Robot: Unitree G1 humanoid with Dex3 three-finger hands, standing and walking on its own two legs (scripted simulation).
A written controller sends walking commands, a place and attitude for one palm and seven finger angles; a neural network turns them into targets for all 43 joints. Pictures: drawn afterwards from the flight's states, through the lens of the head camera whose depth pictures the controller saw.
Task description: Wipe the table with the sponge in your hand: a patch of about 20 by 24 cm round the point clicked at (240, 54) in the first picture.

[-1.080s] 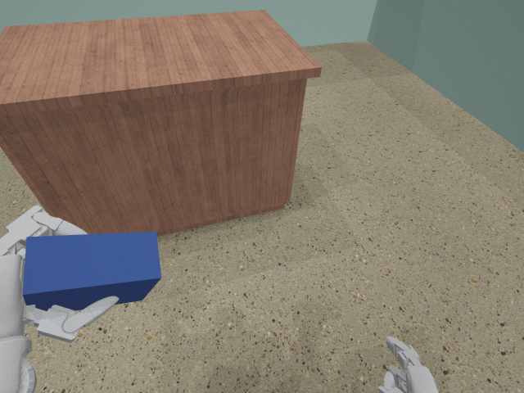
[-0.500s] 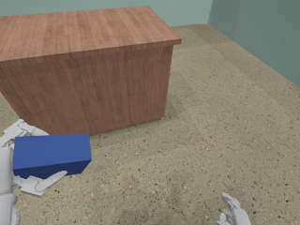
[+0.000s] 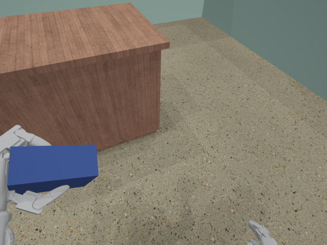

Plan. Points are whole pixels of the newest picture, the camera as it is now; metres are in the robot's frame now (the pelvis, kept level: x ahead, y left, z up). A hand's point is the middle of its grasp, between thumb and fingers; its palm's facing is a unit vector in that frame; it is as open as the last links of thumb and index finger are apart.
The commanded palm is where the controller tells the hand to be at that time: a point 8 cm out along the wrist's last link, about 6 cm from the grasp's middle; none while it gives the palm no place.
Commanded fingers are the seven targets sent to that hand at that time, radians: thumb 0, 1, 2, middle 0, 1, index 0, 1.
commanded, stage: walk to a spot facing it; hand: left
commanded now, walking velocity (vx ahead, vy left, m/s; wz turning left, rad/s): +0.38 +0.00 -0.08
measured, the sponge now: (66, 169) +0.23 +0.20 +0.14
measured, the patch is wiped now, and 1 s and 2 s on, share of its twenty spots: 0.00 0.00 0.00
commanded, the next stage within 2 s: take the last steps up to it in 0.66 s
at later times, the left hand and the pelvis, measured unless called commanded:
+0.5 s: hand (107, 108) +0.38 +0.16 +0.16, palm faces +0.33 -0.82 -0.47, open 10.1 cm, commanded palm +0.31 +0.21 +0.18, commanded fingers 0.00 0.10 1.30 -1.20 -1.60 -1.20 -1.60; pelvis +0.13 -0.06 -0.02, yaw -4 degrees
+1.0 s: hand (108, 82) +0.44 +0.16 +0.18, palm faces +0.47 -0.78 -0.41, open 10.1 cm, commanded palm +0.39 +0.20 +0.18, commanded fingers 0.00 0.10 1.30 -1.20 -1.60 -1.20 -1.60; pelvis +0.25 -0.09 -0.02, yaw +4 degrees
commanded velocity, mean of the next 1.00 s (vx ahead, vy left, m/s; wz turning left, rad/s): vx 0.29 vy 0.01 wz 0.17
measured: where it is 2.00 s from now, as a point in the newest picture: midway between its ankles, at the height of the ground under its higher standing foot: (185, 211)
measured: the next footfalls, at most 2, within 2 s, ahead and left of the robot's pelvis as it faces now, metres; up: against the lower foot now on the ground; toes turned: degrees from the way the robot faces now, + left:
left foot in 0.06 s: +0.11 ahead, +0.14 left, +0.00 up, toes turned +8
right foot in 0.40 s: +0.20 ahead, -0.16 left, +0.00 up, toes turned -15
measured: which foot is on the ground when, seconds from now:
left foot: up 0.00-0.04, down 0.06-0.40, up 0.42-0.76, down 0.78-1.00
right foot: down 0.00-0.08, up 0.10-0.38, down 0.40-0.78, up 0.80-1.00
